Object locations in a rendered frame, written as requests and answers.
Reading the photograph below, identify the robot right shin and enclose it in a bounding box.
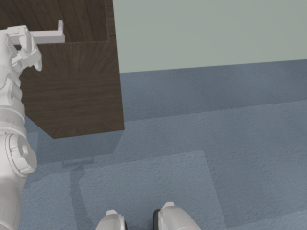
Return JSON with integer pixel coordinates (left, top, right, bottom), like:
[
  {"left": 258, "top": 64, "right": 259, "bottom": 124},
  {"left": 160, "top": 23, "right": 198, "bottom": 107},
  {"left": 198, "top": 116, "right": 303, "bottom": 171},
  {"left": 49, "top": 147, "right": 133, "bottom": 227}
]
[{"left": 158, "top": 202, "right": 175, "bottom": 230}]

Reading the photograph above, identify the drawer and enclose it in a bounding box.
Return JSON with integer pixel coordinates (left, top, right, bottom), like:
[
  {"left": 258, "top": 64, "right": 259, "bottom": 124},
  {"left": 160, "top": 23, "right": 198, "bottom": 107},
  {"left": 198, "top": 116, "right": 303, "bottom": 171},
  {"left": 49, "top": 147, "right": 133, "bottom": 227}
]
[{"left": 0, "top": 0, "right": 108, "bottom": 43}]

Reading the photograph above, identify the handle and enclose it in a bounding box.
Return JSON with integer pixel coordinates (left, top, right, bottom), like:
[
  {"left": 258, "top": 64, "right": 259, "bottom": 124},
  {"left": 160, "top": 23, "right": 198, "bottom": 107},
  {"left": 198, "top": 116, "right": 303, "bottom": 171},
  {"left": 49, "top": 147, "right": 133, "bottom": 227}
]
[{"left": 13, "top": 20, "right": 65, "bottom": 45}]

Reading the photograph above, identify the cabinet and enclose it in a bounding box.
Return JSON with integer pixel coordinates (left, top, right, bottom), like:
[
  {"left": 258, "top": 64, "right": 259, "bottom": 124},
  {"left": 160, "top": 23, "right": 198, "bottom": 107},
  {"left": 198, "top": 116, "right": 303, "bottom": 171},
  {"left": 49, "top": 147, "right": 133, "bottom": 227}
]
[{"left": 14, "top": 0, "right": 125, "bottom": 139}]

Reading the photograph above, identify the robot left forearm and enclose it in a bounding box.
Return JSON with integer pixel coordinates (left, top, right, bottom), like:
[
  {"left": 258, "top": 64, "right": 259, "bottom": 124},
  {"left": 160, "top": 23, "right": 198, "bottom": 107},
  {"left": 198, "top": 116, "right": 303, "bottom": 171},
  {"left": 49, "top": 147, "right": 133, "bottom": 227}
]
[{"left": 0, "top": 66, "right": 27, "bottom": 140}]

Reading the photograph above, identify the robot shin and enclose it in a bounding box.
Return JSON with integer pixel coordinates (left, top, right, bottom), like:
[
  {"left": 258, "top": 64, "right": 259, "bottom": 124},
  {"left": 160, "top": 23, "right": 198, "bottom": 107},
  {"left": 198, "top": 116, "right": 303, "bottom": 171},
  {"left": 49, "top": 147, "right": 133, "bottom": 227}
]
[
  {"left": 106, "top": 210, "right": 117, "bottom": 215},
  {"left": 158, "top": 202, "right": 175, "bottom": 230}
]

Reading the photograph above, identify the robot left hand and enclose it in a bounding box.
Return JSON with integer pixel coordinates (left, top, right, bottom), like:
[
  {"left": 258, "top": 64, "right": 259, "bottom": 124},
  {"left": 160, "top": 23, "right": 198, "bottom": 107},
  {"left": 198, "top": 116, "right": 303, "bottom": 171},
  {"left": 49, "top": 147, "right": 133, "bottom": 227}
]
[{"left": 0, "top": 25, "right": 42, "bottom": 77}]

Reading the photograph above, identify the robot left shin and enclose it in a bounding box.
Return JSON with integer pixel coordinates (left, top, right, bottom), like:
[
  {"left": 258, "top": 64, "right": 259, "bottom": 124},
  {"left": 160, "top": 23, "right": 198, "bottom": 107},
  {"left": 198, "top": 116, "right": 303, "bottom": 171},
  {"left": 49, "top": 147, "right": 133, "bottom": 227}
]
[{"left": 106, "top": 210, "right": 117, "bottom": 215}]

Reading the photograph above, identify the left robot upper arm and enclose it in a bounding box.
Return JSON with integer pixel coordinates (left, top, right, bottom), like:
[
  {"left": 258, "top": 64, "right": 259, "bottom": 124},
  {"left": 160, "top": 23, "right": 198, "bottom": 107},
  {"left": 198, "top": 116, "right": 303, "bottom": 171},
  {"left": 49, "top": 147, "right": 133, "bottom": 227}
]
[{"left": 0, "top": 133, "right": 37, "bottom": 230}]

